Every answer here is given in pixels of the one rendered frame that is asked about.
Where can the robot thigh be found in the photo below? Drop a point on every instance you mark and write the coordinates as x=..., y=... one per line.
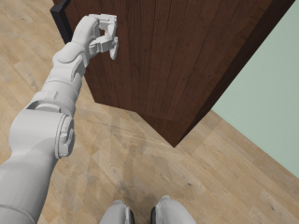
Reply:
x=117, y=214
x=172, y=212

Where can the robot left forearm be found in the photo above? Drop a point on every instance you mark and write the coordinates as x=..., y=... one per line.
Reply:
x=61, y=89

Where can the robot right thigh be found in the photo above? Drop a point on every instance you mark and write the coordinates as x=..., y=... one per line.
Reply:
x=172, y=212

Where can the left robot hand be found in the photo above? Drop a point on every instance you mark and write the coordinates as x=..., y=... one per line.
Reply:
x=87, y=34

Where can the cupboard door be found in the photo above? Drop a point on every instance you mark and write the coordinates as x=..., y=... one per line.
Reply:
x=167, y=51

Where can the robot left upper arm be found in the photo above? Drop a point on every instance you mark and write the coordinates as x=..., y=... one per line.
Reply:
x=38, y=140

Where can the robot left thigh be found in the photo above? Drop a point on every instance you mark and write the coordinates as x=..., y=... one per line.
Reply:
x=117, y=214

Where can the handle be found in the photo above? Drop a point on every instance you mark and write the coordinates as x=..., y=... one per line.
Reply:
x=61, y=20

